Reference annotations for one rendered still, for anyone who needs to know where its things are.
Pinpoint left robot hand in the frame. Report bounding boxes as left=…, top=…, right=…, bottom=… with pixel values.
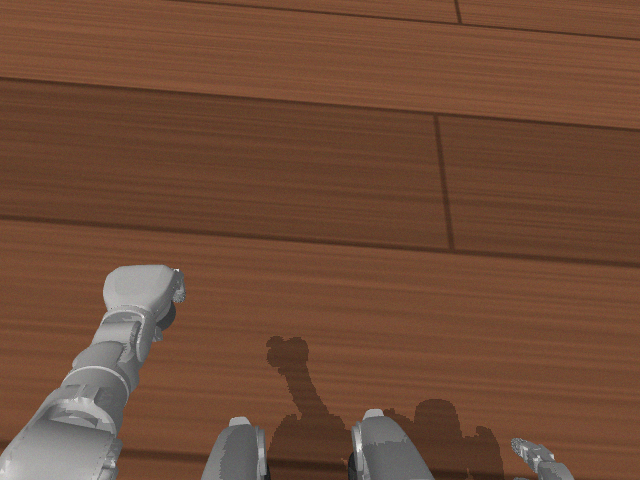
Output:
left=103, top=265, right=186, bottom=342

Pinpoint left robot arm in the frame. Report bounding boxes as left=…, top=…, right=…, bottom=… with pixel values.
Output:
left=0, top=306, right=156, bottom=480

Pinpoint tin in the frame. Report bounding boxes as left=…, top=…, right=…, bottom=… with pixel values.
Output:
left=156, top=300, right=176, bottom=331

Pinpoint right robot hand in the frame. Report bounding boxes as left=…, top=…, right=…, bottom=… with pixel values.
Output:
left=511, top=438, right=575, bottom=480

